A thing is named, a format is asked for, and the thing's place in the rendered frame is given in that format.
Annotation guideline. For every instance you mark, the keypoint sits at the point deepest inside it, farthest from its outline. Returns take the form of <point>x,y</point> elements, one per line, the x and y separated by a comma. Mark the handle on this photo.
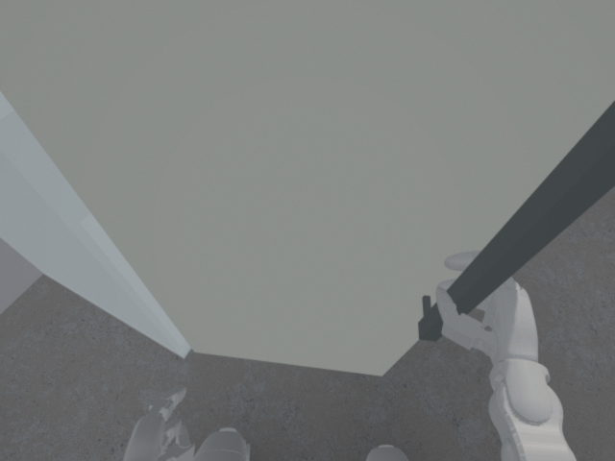
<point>577,182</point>

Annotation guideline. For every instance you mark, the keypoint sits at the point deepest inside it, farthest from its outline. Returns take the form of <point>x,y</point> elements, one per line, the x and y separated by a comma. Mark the left robot hand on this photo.
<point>151,436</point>

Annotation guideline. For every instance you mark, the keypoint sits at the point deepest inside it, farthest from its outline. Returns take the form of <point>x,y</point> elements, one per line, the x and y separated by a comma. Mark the right robot hand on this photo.
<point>507,310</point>

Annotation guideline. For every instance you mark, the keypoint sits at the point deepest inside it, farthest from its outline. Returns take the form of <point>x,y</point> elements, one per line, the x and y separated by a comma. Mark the right robot forearm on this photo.
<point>527,412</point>

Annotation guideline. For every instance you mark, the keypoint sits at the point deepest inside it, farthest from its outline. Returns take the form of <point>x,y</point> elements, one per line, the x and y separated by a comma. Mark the fridge door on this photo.
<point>287,177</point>

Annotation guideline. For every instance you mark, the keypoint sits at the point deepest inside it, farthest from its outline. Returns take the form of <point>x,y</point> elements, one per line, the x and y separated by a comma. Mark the left robot thigh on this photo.
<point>223,446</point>

